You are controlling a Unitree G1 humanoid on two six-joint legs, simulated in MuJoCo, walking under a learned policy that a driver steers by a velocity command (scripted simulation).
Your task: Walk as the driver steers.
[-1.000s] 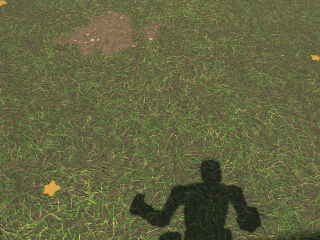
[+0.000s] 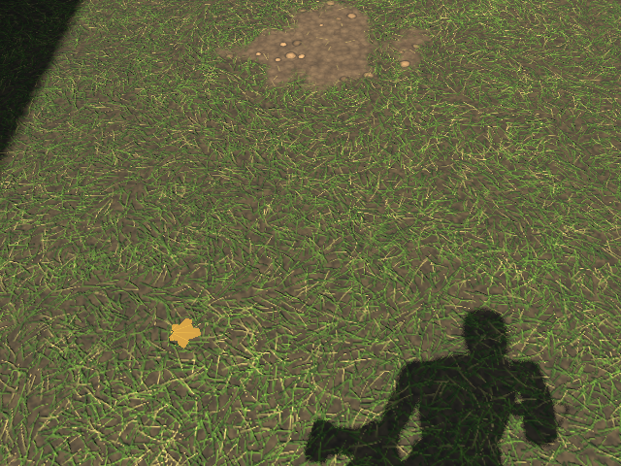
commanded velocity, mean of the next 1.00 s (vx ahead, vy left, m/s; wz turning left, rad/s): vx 0.00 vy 0.00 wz -0.19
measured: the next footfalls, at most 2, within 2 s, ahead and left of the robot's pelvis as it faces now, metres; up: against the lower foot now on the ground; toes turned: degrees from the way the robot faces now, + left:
right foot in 0.06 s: +0.06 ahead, -0.14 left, +0.00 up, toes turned -5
left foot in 0.56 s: +0.11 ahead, +0.09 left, +0.00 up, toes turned -19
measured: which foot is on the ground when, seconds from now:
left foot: down 0.00-0.08, up 0.10-0.54, down 0.56-1.00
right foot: up 0.00-0.04, down 0.06-0.76, up 0.78-1.00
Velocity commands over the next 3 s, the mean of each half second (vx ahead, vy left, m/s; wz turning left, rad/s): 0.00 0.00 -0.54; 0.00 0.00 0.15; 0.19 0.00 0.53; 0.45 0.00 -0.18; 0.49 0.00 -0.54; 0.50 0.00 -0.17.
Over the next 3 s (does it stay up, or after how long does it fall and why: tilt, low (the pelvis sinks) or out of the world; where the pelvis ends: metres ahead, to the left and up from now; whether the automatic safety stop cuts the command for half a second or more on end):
stays up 0.85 -0.01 -0.16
